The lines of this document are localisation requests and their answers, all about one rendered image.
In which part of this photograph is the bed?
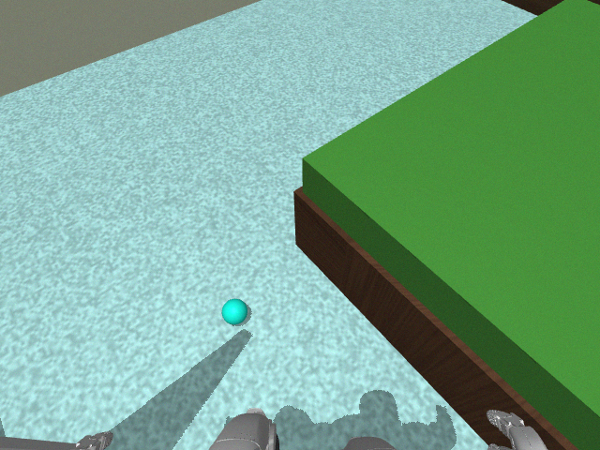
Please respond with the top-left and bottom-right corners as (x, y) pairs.
(293, 0), (600, 450)

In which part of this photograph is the left robot hand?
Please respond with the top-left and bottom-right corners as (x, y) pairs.
(70, 431), (113, 450)

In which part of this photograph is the ball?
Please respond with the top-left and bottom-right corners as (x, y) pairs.
(222, 299), (248, 324)

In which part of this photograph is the right robot hand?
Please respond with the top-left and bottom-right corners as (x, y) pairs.
(487, 410), (548, 450)

